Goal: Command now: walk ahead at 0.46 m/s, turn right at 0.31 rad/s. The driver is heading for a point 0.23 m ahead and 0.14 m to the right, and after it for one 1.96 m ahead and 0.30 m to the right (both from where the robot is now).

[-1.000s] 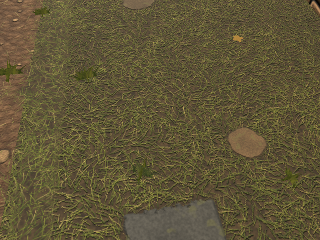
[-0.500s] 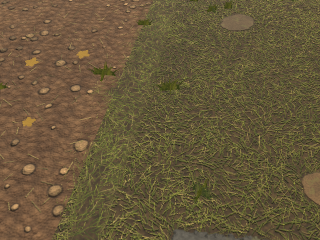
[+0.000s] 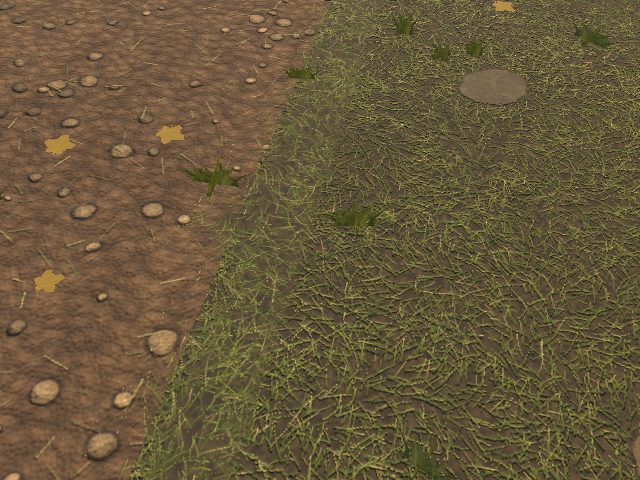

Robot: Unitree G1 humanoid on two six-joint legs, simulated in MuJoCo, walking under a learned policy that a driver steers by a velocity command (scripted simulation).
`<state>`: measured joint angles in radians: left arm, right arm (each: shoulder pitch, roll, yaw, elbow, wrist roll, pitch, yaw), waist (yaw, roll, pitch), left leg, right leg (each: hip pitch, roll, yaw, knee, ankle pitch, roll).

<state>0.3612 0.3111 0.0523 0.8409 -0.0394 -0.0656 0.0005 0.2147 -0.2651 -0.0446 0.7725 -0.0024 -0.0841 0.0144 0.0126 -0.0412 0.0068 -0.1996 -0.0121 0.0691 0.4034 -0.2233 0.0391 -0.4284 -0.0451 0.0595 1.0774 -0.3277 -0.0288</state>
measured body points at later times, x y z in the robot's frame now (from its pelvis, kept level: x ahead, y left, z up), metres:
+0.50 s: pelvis +0.27 -0.05 -0.02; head +0.31 -0.06 +0.43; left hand +0.50 +0.17 -0.11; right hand +0.28 -0.35 -0.13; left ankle +0.19 +0.12 -0.64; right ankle +0.32 -0.12 -0.74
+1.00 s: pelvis +0.57 -0.08 -0.01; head +0.59 -0.08 +0.44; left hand +0.77 +0.13 -0.12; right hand +0.55 -0.37 -0.11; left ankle +0.64 +0.00 -0.74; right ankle +0.44 -0.16 -0.66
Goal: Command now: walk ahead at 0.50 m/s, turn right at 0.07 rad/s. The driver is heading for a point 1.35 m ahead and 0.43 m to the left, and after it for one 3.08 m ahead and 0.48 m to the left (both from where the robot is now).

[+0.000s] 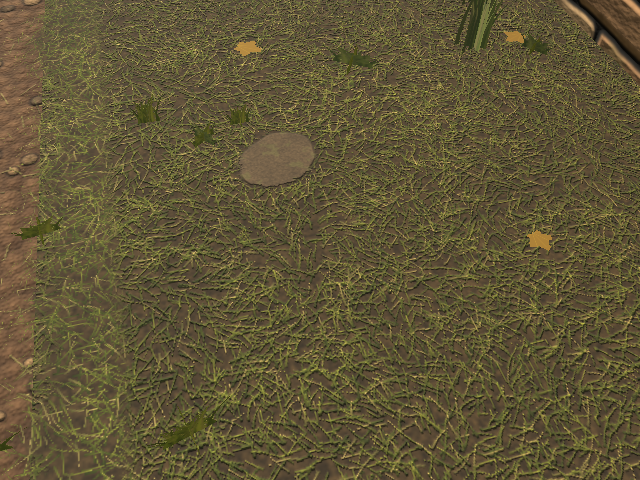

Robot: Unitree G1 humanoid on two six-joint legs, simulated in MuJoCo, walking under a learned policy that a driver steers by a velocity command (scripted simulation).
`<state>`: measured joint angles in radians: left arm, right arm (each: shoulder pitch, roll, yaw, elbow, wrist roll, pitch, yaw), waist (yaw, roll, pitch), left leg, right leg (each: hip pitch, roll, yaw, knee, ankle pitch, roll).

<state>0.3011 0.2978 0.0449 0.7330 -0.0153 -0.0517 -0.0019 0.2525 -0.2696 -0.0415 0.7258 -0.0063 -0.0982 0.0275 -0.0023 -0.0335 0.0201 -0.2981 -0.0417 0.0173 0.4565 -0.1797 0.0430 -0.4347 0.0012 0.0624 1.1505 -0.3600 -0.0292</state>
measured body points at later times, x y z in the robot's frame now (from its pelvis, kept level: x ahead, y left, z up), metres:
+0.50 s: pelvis +0.26 -0.04 +0.00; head +0.29 -0.05 +0.45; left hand +0.35 +0.25 -0.09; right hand +0.39 -0.31 -0.12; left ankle +0.19 +0.10 -0.65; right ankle +0.30 -0.14 -0.74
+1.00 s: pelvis +0.49 +0.09 +0.00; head +0.52 +0.12 +0.44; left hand +0.47 +0.40 -0.11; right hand +0.74 -0.08 -0.10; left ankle +0.50 +0.18 -0.74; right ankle +0.53 -0.08 -0.65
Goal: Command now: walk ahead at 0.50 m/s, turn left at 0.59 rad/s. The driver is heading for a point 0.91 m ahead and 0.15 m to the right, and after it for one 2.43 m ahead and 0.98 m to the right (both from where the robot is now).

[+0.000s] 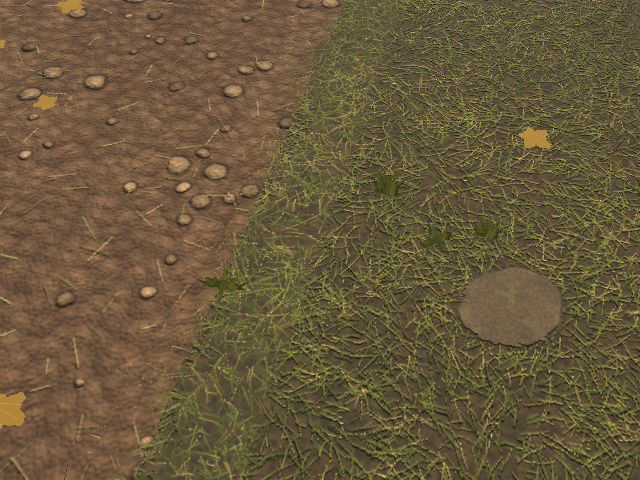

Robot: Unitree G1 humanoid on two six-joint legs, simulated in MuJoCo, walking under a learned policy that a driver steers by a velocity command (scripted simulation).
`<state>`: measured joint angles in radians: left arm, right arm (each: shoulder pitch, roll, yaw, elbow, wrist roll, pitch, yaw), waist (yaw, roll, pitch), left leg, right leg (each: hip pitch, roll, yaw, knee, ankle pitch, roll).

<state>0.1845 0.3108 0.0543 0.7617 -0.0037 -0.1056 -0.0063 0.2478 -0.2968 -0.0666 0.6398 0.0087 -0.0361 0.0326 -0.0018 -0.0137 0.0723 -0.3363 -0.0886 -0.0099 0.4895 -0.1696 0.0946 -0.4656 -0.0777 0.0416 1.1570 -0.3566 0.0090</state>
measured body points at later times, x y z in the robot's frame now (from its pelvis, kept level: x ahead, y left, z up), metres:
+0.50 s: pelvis +0.23 -0.05 +0.00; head +0.27 -0.06 +0.45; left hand +0.35 +0.22 -0.11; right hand +0.38 -0.32 -0.12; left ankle +0.17 +0.08 -0.68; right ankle +0.33 -0.14 -0.73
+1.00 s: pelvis +0.34 -0.03 +0.01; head +0.35 -0.02 +0.46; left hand +0.54 +0.22 -0.09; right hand +0.35 -0.33 -0.09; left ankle +0.28 +0.10 -0.73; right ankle +0.41 -0.21 -0.67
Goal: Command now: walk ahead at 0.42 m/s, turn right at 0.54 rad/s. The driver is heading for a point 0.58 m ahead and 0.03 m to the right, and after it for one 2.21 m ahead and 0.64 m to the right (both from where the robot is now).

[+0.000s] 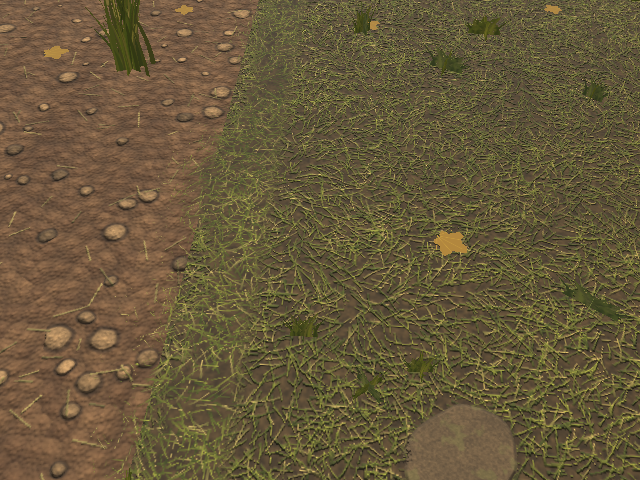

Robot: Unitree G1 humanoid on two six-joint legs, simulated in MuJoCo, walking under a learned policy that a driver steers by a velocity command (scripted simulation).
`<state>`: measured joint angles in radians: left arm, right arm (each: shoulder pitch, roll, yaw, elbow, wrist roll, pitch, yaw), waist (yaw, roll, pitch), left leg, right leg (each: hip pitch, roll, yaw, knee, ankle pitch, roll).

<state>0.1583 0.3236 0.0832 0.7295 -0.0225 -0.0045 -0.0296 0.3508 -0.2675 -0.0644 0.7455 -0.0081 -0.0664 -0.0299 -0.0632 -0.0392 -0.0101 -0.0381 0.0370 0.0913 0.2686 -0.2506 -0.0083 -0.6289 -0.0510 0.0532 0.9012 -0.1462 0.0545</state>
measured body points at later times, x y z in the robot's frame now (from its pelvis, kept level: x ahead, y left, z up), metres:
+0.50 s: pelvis +0.24 -0.10 +0.00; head +0.26 -0.12 +0.45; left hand +0.37 +0.15 -0.11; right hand +0.35 -0.40 -0.10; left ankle +0.45 +0.04 -0.68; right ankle +0.17 -0.16 -0.75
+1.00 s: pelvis +0.50 -0.11 -0.01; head +0.55 -0.10 +0.44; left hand +0.67 +0.16 -0.11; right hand +0.63 -0.40 -0.10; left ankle +0.54 -0.04 -0.75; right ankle +0.59 -0.29 -0.69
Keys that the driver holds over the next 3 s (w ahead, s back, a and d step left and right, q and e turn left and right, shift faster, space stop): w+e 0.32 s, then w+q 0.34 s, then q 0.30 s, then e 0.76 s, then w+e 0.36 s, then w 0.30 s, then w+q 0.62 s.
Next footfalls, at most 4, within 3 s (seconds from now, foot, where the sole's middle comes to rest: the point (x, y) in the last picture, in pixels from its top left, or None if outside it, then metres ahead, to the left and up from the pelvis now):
0.18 right None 0.21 -0.17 -0.78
0.70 left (323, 449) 0.58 -0.04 -0.78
1.14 right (422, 409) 0.67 -0.27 -0.78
1.74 right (446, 431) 0.61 -0.31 -0.78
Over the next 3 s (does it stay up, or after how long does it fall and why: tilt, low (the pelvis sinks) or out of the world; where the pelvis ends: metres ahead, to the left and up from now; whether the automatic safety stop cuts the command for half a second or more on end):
stays up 1.00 -0.44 -0.01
